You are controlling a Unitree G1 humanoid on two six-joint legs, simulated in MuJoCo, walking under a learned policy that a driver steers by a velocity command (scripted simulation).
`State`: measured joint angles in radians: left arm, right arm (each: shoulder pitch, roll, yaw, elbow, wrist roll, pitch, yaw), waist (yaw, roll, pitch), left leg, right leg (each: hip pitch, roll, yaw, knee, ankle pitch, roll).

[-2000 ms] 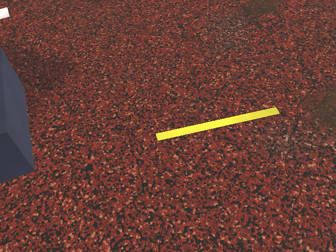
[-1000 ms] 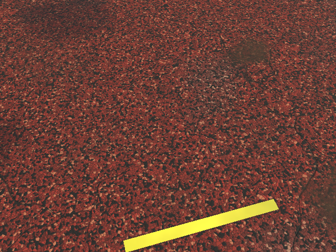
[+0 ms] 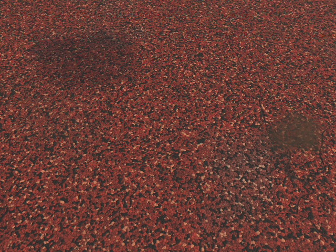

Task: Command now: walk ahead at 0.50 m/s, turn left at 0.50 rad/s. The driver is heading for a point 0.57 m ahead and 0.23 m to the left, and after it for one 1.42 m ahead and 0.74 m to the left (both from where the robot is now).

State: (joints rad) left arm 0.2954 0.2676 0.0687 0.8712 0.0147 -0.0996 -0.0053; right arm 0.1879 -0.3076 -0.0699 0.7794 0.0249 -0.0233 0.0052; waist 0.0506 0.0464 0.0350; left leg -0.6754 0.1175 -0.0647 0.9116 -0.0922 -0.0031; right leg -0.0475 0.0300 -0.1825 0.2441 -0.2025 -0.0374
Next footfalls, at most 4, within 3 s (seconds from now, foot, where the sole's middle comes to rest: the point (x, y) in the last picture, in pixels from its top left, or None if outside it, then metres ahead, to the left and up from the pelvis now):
0.22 left None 0.28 0.15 -0.78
0.70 right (177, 222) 0.61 0.03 -0.78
1.22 left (89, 201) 0.68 0.42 -0.78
1.76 right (89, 131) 1.07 0.50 -0.78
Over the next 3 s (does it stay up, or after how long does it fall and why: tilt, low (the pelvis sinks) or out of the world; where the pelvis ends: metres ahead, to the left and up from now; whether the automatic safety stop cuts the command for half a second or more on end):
stays up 1.33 0.80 -0.01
